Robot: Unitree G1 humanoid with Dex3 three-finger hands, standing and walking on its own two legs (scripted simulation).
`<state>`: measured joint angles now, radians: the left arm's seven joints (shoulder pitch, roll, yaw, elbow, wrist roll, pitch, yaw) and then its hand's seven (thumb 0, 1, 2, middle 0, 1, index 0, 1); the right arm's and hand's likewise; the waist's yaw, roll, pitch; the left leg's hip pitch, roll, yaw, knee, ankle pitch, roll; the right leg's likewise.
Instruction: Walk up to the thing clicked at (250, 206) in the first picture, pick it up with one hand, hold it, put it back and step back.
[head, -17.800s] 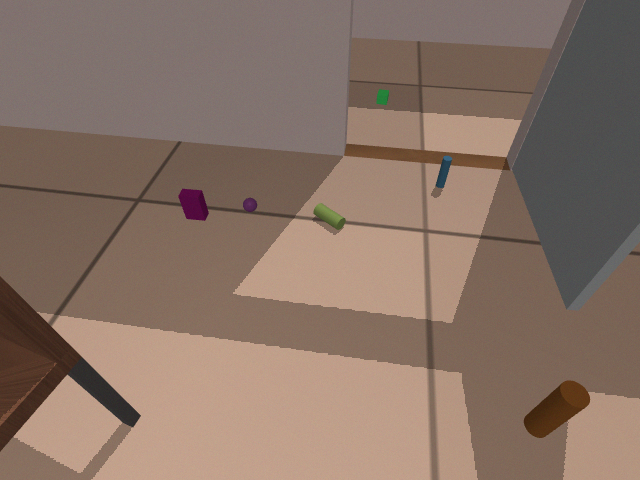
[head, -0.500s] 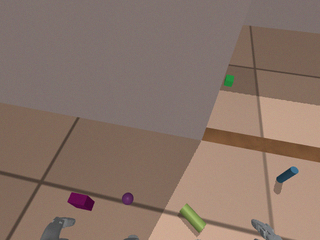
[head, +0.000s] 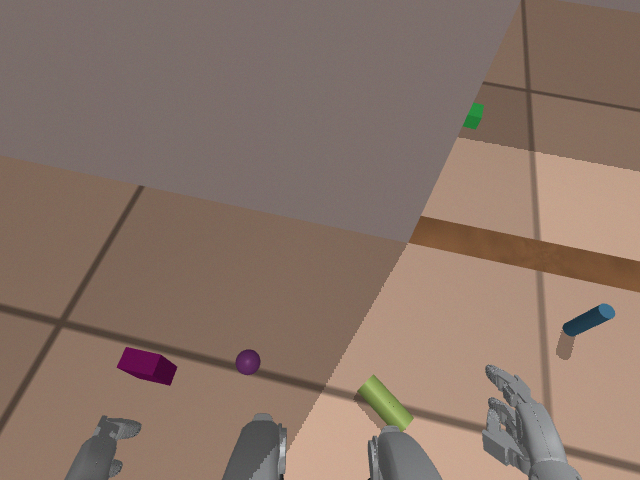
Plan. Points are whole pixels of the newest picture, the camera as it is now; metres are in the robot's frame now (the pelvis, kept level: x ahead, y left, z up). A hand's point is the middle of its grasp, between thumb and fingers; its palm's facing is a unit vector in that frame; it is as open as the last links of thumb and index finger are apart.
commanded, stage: rise first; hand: left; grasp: from above
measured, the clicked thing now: (248, 362) +0.40 +0.20 -0.63
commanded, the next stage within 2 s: approach in 1.86 s
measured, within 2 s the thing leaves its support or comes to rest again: neither
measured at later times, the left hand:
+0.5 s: hand (170, 440) +0.20 +0.26 -0.29, palm faces -0.44 -0.51 -0.74, open 14.1 cm
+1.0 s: hand (199, 398) +0.28 +0.26 -0.42, palm faces -0.47 -0.16 -0.87, open 14.1 cm
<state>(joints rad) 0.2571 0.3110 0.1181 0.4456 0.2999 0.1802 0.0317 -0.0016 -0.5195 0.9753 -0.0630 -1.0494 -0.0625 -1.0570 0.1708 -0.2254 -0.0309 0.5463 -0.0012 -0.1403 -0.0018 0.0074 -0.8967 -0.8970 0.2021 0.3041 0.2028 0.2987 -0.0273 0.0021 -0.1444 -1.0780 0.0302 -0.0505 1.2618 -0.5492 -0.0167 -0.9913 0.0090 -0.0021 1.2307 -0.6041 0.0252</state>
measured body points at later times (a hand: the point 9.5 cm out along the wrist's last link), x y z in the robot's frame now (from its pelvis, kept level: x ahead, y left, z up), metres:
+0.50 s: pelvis -0.05 -0.01 -0.14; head +0.12 +0.01 +0.28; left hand +0.22 +0.29 -0.25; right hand +0.15 -0.27 -0.24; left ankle +0.02 +0.13 -0.63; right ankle -0.01 -0.14 -0.63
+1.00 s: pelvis -0.10 -0.01 -0.27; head +0.10 +0.01 +0.13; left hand +0.30 +0.26 -0.37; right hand +0.00 -0.29 -0.40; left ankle +0.02 +0.12 -0.63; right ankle -0.01 -0.14 -0.63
